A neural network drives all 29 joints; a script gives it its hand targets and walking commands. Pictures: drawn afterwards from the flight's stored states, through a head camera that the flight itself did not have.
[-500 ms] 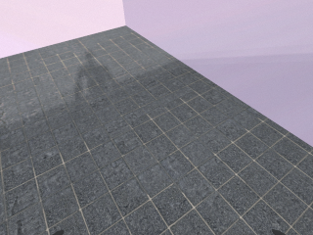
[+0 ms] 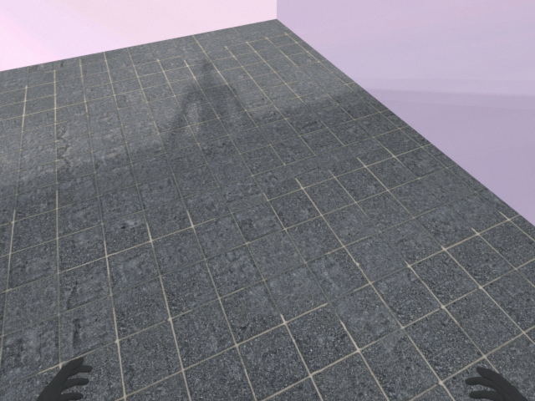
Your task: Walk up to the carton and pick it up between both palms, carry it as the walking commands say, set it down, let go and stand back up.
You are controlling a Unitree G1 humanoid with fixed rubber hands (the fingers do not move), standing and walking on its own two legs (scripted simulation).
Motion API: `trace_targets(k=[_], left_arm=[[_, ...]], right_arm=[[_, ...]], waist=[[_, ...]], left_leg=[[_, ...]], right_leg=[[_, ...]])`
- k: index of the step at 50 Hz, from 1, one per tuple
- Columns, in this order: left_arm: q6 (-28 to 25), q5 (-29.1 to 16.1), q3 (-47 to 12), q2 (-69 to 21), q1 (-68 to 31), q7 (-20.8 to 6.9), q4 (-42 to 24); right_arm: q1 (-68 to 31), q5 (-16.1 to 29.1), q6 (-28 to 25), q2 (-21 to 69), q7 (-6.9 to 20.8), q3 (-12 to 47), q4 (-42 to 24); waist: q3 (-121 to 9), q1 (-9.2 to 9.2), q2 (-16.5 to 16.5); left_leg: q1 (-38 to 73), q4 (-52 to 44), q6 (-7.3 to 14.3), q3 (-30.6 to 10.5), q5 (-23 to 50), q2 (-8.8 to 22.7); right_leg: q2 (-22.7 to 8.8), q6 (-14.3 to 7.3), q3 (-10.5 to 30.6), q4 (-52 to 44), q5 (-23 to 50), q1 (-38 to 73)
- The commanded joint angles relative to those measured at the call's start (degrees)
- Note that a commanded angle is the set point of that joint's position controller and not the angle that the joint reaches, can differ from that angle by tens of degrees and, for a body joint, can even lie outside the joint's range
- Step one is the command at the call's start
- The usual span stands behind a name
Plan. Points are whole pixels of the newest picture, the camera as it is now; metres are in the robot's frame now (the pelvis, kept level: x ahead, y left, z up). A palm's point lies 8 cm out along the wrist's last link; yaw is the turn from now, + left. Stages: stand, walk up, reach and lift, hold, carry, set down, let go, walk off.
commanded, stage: walk up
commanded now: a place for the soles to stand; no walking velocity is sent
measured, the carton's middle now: out of the picture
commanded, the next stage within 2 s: none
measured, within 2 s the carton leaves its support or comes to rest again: neither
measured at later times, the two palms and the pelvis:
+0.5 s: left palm out of the picture -0.08 +0.45 -0.04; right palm (345, 287) +0.33 -0.12 -0.06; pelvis +0.03 +0.08 +0.00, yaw +29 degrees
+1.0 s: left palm out of the picture -0.20 +0.49 -0.05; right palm (175, 252) +0.42 +0.19 -0.07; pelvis +0.06 +0.23 +0.00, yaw +60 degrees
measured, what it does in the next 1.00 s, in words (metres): steps to the left, turning left: left foot, then right foot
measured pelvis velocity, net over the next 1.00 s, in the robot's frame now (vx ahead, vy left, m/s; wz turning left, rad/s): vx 0.06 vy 0.23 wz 1.04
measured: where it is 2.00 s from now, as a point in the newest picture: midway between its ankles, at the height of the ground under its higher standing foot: outside the picture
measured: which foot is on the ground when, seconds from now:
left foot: up 0.00-0.08, down 0.10-0.32, up 0.34-0.66, down 0.68-0.92, up 0.94-1.00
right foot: down 0.00-0.10, up 0.12-0.30, down 0.32-0.68, up 0.70-0.90, down 0.92-1.00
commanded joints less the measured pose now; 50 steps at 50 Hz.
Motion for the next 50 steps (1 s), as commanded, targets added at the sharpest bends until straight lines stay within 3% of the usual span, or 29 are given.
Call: trace_targets(k=[1, 4, 5, 6, 7, 9, 11, 14, 15, 16, 17, 18, 19, 22, 25, 29, 32, 34, 35, 36, 37, 38, 40, 43, 45, 46, 47, 48, 50], left_arm=[[-0.3, 0.6, 3.8, 15.0, -0.8, -1.0, -3.1], [0.6, 0.3, 2.7, 13.0, -2.8, -2.2, -4.2], [0.7, 0.3, 2.0, 10.7, -3.8, -2.1, -5.0], [1.0, 0.0, 1.5, 8.1, -2.6, -1.8, -6.3], [1.5, -1.5, 1.4, 9.6, -1.6, -1.0, -5.9], [1.0, -2.1, 1.5, 11.0, 1.8, -0.8, -4.5], [0.6, -1.7, 1.6, 12.3, 7.0, -0.7, -2.3], [0.3, -1.5, 1.6, 11.2, 12.3, -0.2, -1.4], [-0.2, -1.1, 1.8, 11.6, 15.8, 0.1, -0.7], [-0.6, -0.4, 2.5, 13.7, 19.0, 0.6, -0.4], [-0.9, 0.4, 4.3, 20.3, 17.2, 1.1, -1.8], [-1.7, 1.0, 4.5, 21.1, 8.4, 1.8, -5.6], [-2.3, 0.6, 3.9, 18.3, 4.6, 1.8, -6.4], [-2.7, 0.3, 3.8, 15.1, 3.7, 1.0, -6.1], [-2.3, 0.7, 5.0, 17.2, 7.1, -0.1, -4.4], [-1.8, 0.8, 5.7, 18.8, 6.4, -1.3, -4.1], [-1.4, 0.3, 5.6, 19.1, 6.4, -1.7, -3.8], [-1.4, -0.1, 4.5, 16.6, 8.3, -1.7, -4.3], [-1.5, -0.7, 3.6, 14.3, 8.8, -1.6, -6.1], [-1.5, -1.6, 2.9, 13.3, 8.1, -1.3, -7.4], [-1.4, -2.2, 2.7, 14.5, 8.3, -0.8, -7.4], [-1.9, -2.6, 2.9, 15.5, 9.4, -0.7, -6.7], [-2.1, -1.8, 3.1, 15.9, 11.4, -0.3, -6.4], [-2.8, -1.2, 3.0, 14.7, 14.3, 0.2, -6.3], [-3.7, -0.8, 3.0, 13.8, 17.6, 0.5, -4.8], [-4.2, -0.2, 3.5, 15.5, 20.3, 0.8, -4.4], [-4.4, 0.4, 5.0, 21.2, 23.8, 1.1, -3.9], [-4.5, 1.0, 5.5, 23.5, 16.8, 1.6, -6.1], [-4.8, 0.4, 4.6, 18.4, 11.4, 1.0, -7.6]], right_arm=[[-1.1, 0.5, -0.6, -7.3, 1.3, -2.4, -5.7], [4.7, 0.4, -1.4, -9.2, -0.1, -3.8, -5.5], [8.3, -0.5, -1.6, -11.8, -0.9, -4.5, -5.1], [7.6, -1.3, -1.7, -18.8, -1.5, -5.4, -7.1], [6.1, -0.6, -1.7, -17.7, -1.4, -4.9, -8.0], [2.7, -0.3, -1.2, -14.7, -1.8, -4.8, -9.5], [-1.4, -0.6, -0.9, -12.7, -1.5, -4.5, -11.9], [-3.4, -1.0, -1.0, -11.3, -0.6, -4.2, -13.1], [-5.4, -0.8, -0.8, -10.5, -0.3, -3.8, -14.0], [-5.7, -0.4, -0.8, -7.8, -0.2, -2.8, -14.7], [-5.1, -0.1, -1.1, -3.5, 0.1, -1.5, -16.6], [-4.1, -1.4, -1.0, -7.3, -0.3, -2.2, -15.3], [-2.6, -1.4, -1.1, -10.3, 0.3, -3.2, -12.8], [0.1, -0.9, -1.0, -12.3, 2.4, -4.4, -10.2], [-6.8, 0.4, -1.2, -10.2, 3.6, -3.4, -10.5], [-9.0, 1.8, -1.6, -8.8, 3.5, -3.1, -9.8], [-7.1, 1.8, -1.8, -9.0, 1.9, -4.0, -9.0], [-1.4, 0.2, -1.9, -12.1, 0.5, -5.4, -7.6], [0.2, -0.4, -1.9, -18.0, 0.1, -6.7, -7.7], [1.2, 0.3, -1.6, -22.0, 0.1, -7.4, -9.1], [1.7, 1.1, -1.5, -19.6, 0.1, -7.2, -9.8], [0.1, 1.4, -1.2, -18.0, -0.1, -6.7, -11.0], [-3.6, 0.7, -0.9, -15.3, 0.0, -6.1, -13.0], [-6.0, 0.5, -1.2, -13.4, 1.2, -5.5, -14.9], [-9.6, 1.1, -0.9, -12.3, 2.0, -5.3, -15.7], [-10.5, 1.3, -0.8, -9.9, 2.2, -4.5, -16.1], [-13.3, 1.4, -0.8, -6.4, 2.2, -3.5, -17.9], [-12.5, 0.4, -0.8, -6.7, 1.7, -3.3, -17.2], [-9.7, -0.1, -1.8, -11.2, 2.6, -4.4, -12.6]], waist=[[-5.9, 0.53, -8.0], [-7.8, -3.03, -6.4], [-8.2, -4.58, -2.0], [-6.0, -3.96, 14.9], [-7.4, -2.89, 15.3], [-7.7, -0.43, 10.5], [-8.9, 1.66, 12.5], [-8.1, 3.85, 10.2], [-8.3, 6.23, 8.4], [-8.8, 8.15, 3.0], [-11.5, 8.86, -17.2], [-4.7, 5.36, -9.1], [-2.9, 3.37, -4.3], [-4.1, 1.58, -4.4], [-1.5, 4.01, -5.2], [-3.2, 2.81, -8.5], [-5.9, 1.71, -10.0], [-9.5, -0.96, -5.2], [-8.4, -1.86, 4.9], [-8.9, -2.71, 16.1], [-10.0, -1.72, 11.7], [-9.7, -0.69, 10.3], [-8.4, 0.50, 13.6], [-9.7, 2.01, 12.6], [-10.2, 5.22, 9.2], [-10.5, 7.37, 5.1], [-11.4, 11.47, -9.4], [-7.9, 9.02, -12.7], [-3.7, 5.90, -3.9]], left_leg=[[3.1, -6.4, 0.1, 2.5, 0.0, 2.6], [13.5, -17.6, 2.9, 5.1, 4.6, -1.1], [19.7, -21.5, 5.9, -0.6, 4.3, -1.4], [22.1, -33.6, 11.8, -23.2, 11.3, 10.6], [24.8, -35.7, 16.5, -31.0, 9.9, 12.3], [22.5, -33.1, 14.6, -23.2, 6.5, 7.8], [16.8, -32.9, 12.4, -18.3, 3.1, 3.5], [5.4, -33.8, 11.8, -18.6, 0.4, 2.7], [-2.5, -31.7, 9.1, -15.8, -1.2, 0.0], [-11.5, -26.6, 4.7, -11.1, -5.9, -5.3], [-18.1, -5.1, 3.4, -6.6, -6.3, -8.2], [-20.1, 2.9, 0.1, -9.2, -1.9, -1.4], [-15.4, 5.7, -0.7, -9.7, 1.4, 1.6], [-9.3, 7.5, -1.3, -7.2, 7.3, 3.3], [-10.1, -0.2, -0.3, -2.5, 9.9, 3.0], [-0.7, -9.9, 2.0, 1.8, 9.1, 2.3], [3.7, -16.4, 4.2, 4.5, 4.3, 0.5], [14.3, -23.1, 7.5, 1.7, 1.2, -2.1], [23.9, -26.7, 13.3, -13.9, 8.0, 2.1], [32.7, -29.5, 18.5, -29.3, 10.5, 8.3], [33.9, -29.3, 17.8, -28.7, 10.5, 8.3], [31.3, -28.2, 16.7, -25.0, 9.2, 6.8], [23.0, -28.3, 15.1, -21.3, 7.1, 2.9], [14.3, -29.4, 15.5, -23.2, 2.1, 1.9], [3.0, -26.9, 13.5, -22.0, -2.2, -0.8], [-6.0, -23.4, 9.4, -17.2, -4.5, -5.4], [-18.9, -11.5, 6.3, -9.3, -7.6, -10.6], [-20.7, 0.8, 3.4, -8.7, -2.5, -3.5], [-15.9, 4.8, 1.2, -9.4, 0.9, 1.4]], right_leg=[[-15.1, -12.7, 4.4, -6.0, 14.9, 0.4], [-8.9, -8.4, -0.7, 3.7, 6.6, -4.8], [-5.4, -5.9, -2.3, 13.7, 2.0, -10.9], [3.1, -1.8, -5.8, 24.1, -17.8, -24.1], [5.3, -1.4, 5.0, 26.7, -22.1, -28.9], [2.9, -1.4, 8.4, 23.7, -14.8, -25.1], [4.1, -1.7, 8.2, 19.2, -7.5, -16.9], [6.5, -3.7, 7.5, 6.7, -4.2, -3.0], [6.5, -4.9, 8.1, -1.2, -0.8, 7.3], [2.7, -5.9, 11.1, -8.5, -1.3, 18.3], [-19.1, -9.2, 33.1, -18.8, -21.5, 18.0], [-28.1, -13.2, 35.3, -22.3, -18.2, 6.8], [-24.4, -13.0, 28.4, -20.1, -11.8, 2.3], [-15.6, -10.7, 10.4, -15.4, -4.5, -0.1], [-15.0, -10.3, 4.4, -14.9, -2.9, 1.4], [-13.4, -9.3, -2.7, -12.4, 1.2, -0.5], [-14.4, -9.0, -3.6, -6.3, 7.3, 3.3], [-11.3, -5.4, -7.6, 8.1, 7.7, 0.4], [-4.1, -1.0, -9.2, 19.4, -0.8, -14.1], [2.7, 1.0, -4.1, 25.9, -19.3, -30.1], [1.2, 1.0, 3.4, 26.5, -18.4, -31.5], [0.3, 0.9, 4.7, 24.9, -16.3, -29.2], [0.8, 0.3, 6.2, 19.6, -11.9, -22.5], [4.0, -1.4, 7.0, 12.0, -6.2, -10.8], [5.3, -3.5, 7.7, 1.3, 0.9, 3.6], [1.7, -5.0, 11.0, -5.7, -1.2, 14.7], [-14.9, -8.1, 27.6, -15.5, -17.9, 24.1], [-27.2, -13.1, 34.4, -18.4, -17.5, 17.9], [-21.8, -12.7, 22.8, -15.2, -10.5, 10.9]])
